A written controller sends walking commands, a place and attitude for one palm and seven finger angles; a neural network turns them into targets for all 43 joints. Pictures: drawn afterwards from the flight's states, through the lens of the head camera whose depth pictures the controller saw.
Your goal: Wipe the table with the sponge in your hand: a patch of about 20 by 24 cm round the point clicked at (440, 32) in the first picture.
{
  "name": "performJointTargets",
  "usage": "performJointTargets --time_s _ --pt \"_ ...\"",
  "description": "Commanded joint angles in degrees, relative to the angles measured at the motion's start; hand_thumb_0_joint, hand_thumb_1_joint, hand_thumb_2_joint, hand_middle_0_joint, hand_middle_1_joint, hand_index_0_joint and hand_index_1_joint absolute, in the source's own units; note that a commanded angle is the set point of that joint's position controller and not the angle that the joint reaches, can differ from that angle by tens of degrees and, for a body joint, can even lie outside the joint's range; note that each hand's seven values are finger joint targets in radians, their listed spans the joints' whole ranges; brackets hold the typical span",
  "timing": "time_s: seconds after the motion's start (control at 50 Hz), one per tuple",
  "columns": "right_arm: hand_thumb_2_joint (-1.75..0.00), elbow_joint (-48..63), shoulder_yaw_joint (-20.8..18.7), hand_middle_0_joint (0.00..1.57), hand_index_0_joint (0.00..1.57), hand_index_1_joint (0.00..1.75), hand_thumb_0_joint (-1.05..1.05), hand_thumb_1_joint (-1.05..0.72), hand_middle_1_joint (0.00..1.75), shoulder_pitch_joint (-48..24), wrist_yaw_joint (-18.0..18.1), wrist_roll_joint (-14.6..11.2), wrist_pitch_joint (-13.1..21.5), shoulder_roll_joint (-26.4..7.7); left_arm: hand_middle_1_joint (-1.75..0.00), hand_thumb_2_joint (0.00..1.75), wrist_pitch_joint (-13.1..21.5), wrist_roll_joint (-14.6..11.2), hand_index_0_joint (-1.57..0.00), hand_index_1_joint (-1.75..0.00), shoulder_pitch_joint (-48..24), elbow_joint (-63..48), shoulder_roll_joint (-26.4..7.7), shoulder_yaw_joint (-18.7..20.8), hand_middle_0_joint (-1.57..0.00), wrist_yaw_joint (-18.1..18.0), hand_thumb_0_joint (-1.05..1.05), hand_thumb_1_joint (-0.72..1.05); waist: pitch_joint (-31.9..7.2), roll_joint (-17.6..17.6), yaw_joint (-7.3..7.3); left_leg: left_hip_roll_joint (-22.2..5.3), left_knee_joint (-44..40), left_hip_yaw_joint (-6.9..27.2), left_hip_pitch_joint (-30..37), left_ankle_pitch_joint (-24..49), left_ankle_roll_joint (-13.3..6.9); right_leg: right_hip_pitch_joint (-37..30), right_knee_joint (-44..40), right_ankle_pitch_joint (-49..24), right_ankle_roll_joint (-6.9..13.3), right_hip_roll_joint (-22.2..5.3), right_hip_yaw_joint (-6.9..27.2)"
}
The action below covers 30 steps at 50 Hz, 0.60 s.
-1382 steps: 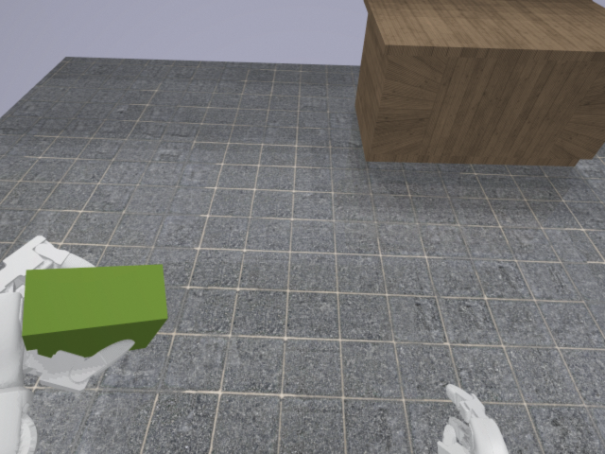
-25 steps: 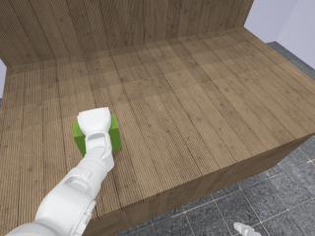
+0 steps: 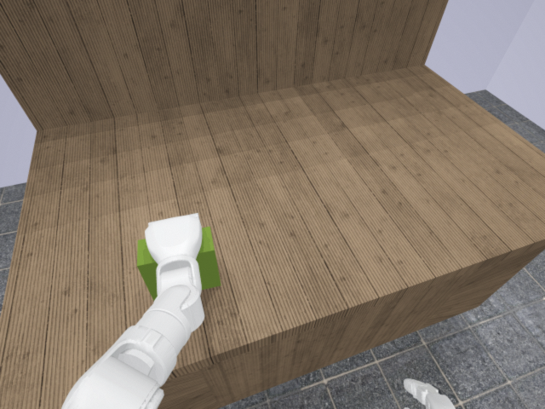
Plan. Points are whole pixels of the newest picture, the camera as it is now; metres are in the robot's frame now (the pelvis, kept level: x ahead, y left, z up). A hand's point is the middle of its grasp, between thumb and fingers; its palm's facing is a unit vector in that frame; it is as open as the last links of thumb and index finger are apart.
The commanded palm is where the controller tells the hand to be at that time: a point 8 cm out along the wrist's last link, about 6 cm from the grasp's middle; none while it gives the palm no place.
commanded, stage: wipe back along the third lane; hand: left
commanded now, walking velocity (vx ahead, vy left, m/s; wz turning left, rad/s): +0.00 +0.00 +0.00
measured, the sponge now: (183, 269) +0.36 +0.19 -0.05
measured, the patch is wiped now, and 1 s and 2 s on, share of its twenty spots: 1.00 1.00 1.00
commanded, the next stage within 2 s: slide back across to the middle lane in 1.00 s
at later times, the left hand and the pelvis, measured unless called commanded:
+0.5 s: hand (190, 282) +0.31 +0.16 -0.02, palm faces -0.06 -0.03 -1.00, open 9.9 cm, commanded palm +0.26 +0.14 +0.01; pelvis -0.01 -0.01 +0.00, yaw +0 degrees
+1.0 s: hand (194, 291) +0.30 +0.15 -0.02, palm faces -0.07 -0.05 -1.00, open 9.9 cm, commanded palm +0.26 +0.14 +0.01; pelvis -0.02 -0.02 +0.00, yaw +0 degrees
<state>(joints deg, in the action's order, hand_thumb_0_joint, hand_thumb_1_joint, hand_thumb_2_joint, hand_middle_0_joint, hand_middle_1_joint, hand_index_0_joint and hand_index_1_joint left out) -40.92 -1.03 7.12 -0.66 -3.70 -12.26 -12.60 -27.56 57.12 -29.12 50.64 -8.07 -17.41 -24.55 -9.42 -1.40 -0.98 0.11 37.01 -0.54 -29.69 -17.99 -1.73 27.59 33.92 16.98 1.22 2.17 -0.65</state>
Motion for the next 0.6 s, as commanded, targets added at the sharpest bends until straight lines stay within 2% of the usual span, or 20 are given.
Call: performJointTargets --time_s 0.0,0.02,0.04,0.06,0.1,0.14,0.18,0.22,0.24,0.26,0.28,0.32,0.34,0.36,0.4,0.42,0.44,0.5,0.54,0.58 --pt "-0.9 7.73 -2.42 0.2 0.2 0.3 0.0 -0.9 0.3 -6.4 0.25 -0.07 2.08 -7.61 -1.6 1.3 -0.3 -1.01 -1.2 -1.6 -5.57 -4.01 1.13 -1.62 -1.2 1.41 0.0 0.1 -10.92 6.46 0.35 0.27 -3.39 0.67 8.07 13.91 0.27 -6.57 -3.22 -18.15 3.18 0.13 0.0" --pt "-0.9 7.69 -2.51 0.2 0.2 0.3 0.0 -0.9 0.3 -6.67 0.19 -0.09 2.1 -7.6 -1.6 1.3 -0.43 -0.93 -1.2 -1.6 -5.05 -4.1 1.24 -1.78 -1.2 1.36 0.0 0.1 -10.37 6.63 0.31 0.24 -3.47 0.69 7.95 13.42 0.31 -6.21 -3.33 -17.38 3.18 0.11 0.02" --pt "-0.9 7.96 -2.56 0.2 0.2 0.3 0.0 -0.9 0.3 -7.39 0.19 -0.2 2.25 -7.6 -1.6 1.3 -0.45 -1.46 -1.2 -1.6 -3.85 -4.76 0.6 -0.45 -1.2 1.39 0.0 0.1 -10.91 6.61 -0.57 0.21 -3.73 1.05 8.05 13.55 0.29 -6.67 -3.52 -17.14 3.39 0.2 0.26" --pt "-0.9 7.95 -2.47 0.2 0.2 0.3 0.0 -0.9 0.3 -7.23 0.13 -0.14 2.23 -7.63 -1.6 1.3 -0.53 -1.32 -1.2 -1.6 -3.82 -5.33 1.27 -1.75 -1.2 1.36 0.0 0.1 -10.19 6.24 -0.04 0.26 -3.51 0.69 8.47 13.61 0.25 -6.64 -3.32 -17.59 3.28 0.11 0.15" --pt "-0.9 8.2 -2.55 0.2 0.2 0.3 0.0 -0.9 0.3 -7.78 -0.23 -0.26 2.31 -7.39 -1.6 1.3 -0.73 -1.5 -1.2 -1.6 -1.92 -6.31 3.08 -3.51 -1.2 1.43 0.0 0.1 -10.26 6.31 -0.22 0.32 -3.46 0.58 8.66 13.45 0.16 -6.59 -3.28 -17.29 3.32 0.14 -0.05" --pt "-0.9 8.33 -2.38 0.2 0.2 0.3 0.0 -0.9 0.3 -8.9 -0.11 -0.45 2.2 -7.59 -1.6 1.3 -1.19 -1.81 -1.2 -1.6 -1.27 -6.72 0.41 -0.78 -1.2 1.36 0.0 0.1 -9.28 6.87 -1.13 0.46 -4.3 1.09 7.78 11.94 0.36 -6.74 -3.83 -15.23 3.49 0.27 0.68" --pt "-0.9 8.22 -2.17 0.2 0.2 0.3 0.0 -0.9 0.3 -8.74 0.03 -0.59 2.39 -7.33 -1.6 1.3 -1.29 -1.76 -1.2 -1.6 -3.91 -7.14 2.46 -3.55 -1.2 1.42 0.0 0.1 -7.3 7.33 0.28 0.42 -4.47 0.88 8.11 9.85 0.14 -5.3 -4.3 -12.52 3.15 0.27 0.07" --pt "-0.9 8.49 -2.04 0.2 0.2 0.3 0.0 -0.9 0.3 -9.18 0.24 -0.55 2.47 -7.35 -1.6 1.3 -1.51 -1.67 -1.2 -1.6 -1.81 -7.14 1.35 -2.51 -1.2 1.54 0.0 0.1 -7.34 7.5 -0.53 0.86 -4.69 0.57 7.74 8.99 0.12 -6.13 -4.82 -11.74 3.14 0.11 0.84" --pt "-0.9 8.59 -2.12 0.2 0.2 0.3 0.0 -0.9 0.3 -9.87 0.4 -0.55 2.55 -7.48 -1.6 1.3 -1.38 -1.7 -1.2 -1.6 -1.48 -8.08 -0.63 -0.23 -1.2 1.55 0.0 0.1 -8.21 6.83 -1.41 0.86 -4.86 0.88 7.77 9.28 0.28 -6.54 -4.83 -11.91 3.4 0.22 1.44" --pt "-0.9 8.77 -1.93 0.2 0.2 0.3 0.0 -0.9 0.3 -9.69 0.42 -0.53 2.51 -7.26 -1.6 1.3 -1.36 -1.2 -1.2 -1.6 -2.12 -8.06 1.69 -3.22 -1.2 1.68 0.0 0.1 -7.42 6.69 -0.41 0.86 -4.72 0.77 8.06 8.97 0.18 -5.81 -4.48 -11.32 3.21 0.17 0.86" --pt "-0.9 8.84 -2.01 0.2 0.2 0.3 0.0 -0.9 0.3 -9.68 0.26 -0.62 2.54 -7.05 -1.6 1.3 -1.29 -1.14 -1.2 -1.6 -2.02 -8.08 3.14 -4.42 -1.2 1.74 0.0 0.1 -6.84 6.6 -0.32 0.77 -4.8 0.73 8.19 8.62 0.2 -5.12 -4.55 -10.32 3.24 0.23 0.5" --pt "-0.9 9.3 -2.07 0.2 0.2 0.3 0.0 -0.9 0.3 -10.01 -0.03 -0.52 2.62 -6.97 -1.6 1.3 -1.1 -0.76 -1.2 -1.6 0.07 -8.51 3.68 -4.99 -1.2 1.86 0.0 0.1 -7.22 6.2 -0.9 0.83 -4.53 0.73 8.52 9.09 0.25 -5.13 -4.19 -10.41 3.45 0.28 0.45" --pt "-0.9 9.43 -2.19 0.2 0.2 0.3 0.0 -0.9 0.3 -10.51 -0.09 -0.48 2.64 -7.12 -1.6 1.3 -0.9 -1.01 -1.2 -1.6 0.43 -9.17 2.19 -3.09 -1.2 1.84 0.0 0.1 -8.19 5.63 -1.69 0.75 -4.58 0.98 8.53 9.51 0.37 -5.54 -4.03 -10.93 3.76 0.46 0.81" --pt "-0.9 9.63 -2.15 0.2 0.2 0.3 0.0 -0.9 0.3 -10.21 -0.22 -0.42 2.55 -6.96 -1.6 1.3 -0.74 -0.87 -1.2 -1.6 0.87 -9.79 4.0 -5.28 -1.2 1.91 0.0 0.1 -8.28 6.24 -1.02 0.77 -4.13 0.75 9.07 10.28 0.21 -5.86 -3.58 -12.26 3.58 0.34 0.49" --pt "-0.9 10.09 -2.28 0.2 0.2 0.3 0.0 -0.9 0.3 -10.88 -0.71 -0.46 2.38 -6.82 -1.6 1.3 -0.6 -0.77 -1.2 -1.6 3.48 -11.12 5.47 -6.84 -1.2 2.0 0.0 0.1 -8.37 6.74 -1.21 0.68 -3.77 0.87 9.23 10.83 0.24 -5.71 -3.32 -12.84 3.62 0.33 0.56" --pt "-0.9 10.29 -2.24 0.2 0.2 0.3 0.0 -0.9 0.3 -11.16 -0.84 -0.5 2.28 -6.77 -1.6 1.3 -0.65 -0.89 -1.2 -1.6 4.31 -11.61 5.72 -7.16 -1.2 2.05 0.0 0.1 -8.09 7.39 -1.26 0.78 -3.68 0.88 9.18 10.79 0.16 -5.92 -3.43 -13.07 3.61 0.33 0.79" --pt "-0.9 10.32 -2.33 0.2 0.2 0.3 0.0 -0.9 0.3 -11.77 -0.91 -0.49 2.28 -6.92 -1.6 1.3 -0.73 -1.16 -1.2 -1.6 5.26 -12.22 4.16 -5.17 -1.2 2.0 0.0 0.1 -8.23 7.0 -2.07 0.74 -3.86 1.05 8.92 11.0 0.26 -6.28 -3.39 -13.58 3.88 0.5 1.25" --pt "-0.9 10.7 -2.08 0.2 0.2 0.3 0.0 -0.9 0.3 -12.53 -1.22 -0.64 1.9 -6.71 -1.6 1.3 -1.4 -1.0 -1.2 -1.6 5.89 -14.27 5.95 -8.0 -1.2 2.04 0.0 0.1 -6.83 8.0 -1.39 0.94 -3.76 1.02 8.85 10.36 0.19 -6.18 -3.37 -13.26 3.63 0.32 1.19" --pt "-0.9 10.24 -1.98 0.2 0.2 0.3 0.0 -0.9 0.3 -13.3 -0.94 -0.58 1.82 -7.03 -1.6 1.3 -1.98 -0.96 -1.2 -1.6 5.35 -14.16 2.58 -4.46 -1.2 1.83 0.0 0.1 -6.27 7.83 -2.21 1.07 -4.09 1.32 8.43 9.87 0.32 -6.14 -3.76 -13.12 3.88 0.5 2.14" --pt "-0.9 10.32 -1.83 0.2 0.2 0.3 0.0 -0.9 0.3 -13.15 -0.93 -0.78 1.72 -6.62 -1.6 1.3 -2.26 -0.6 -1.2 -1.6 4.09 -14.44 5.17 -7.63 -1.2 1.93 0.0 0.1 -5.48 7.85 -1.22 1.15 -3.85 1.07 8.61 9.35 0.24 -5.45 -3.52 -12.33 3.58 0.28 1.34"
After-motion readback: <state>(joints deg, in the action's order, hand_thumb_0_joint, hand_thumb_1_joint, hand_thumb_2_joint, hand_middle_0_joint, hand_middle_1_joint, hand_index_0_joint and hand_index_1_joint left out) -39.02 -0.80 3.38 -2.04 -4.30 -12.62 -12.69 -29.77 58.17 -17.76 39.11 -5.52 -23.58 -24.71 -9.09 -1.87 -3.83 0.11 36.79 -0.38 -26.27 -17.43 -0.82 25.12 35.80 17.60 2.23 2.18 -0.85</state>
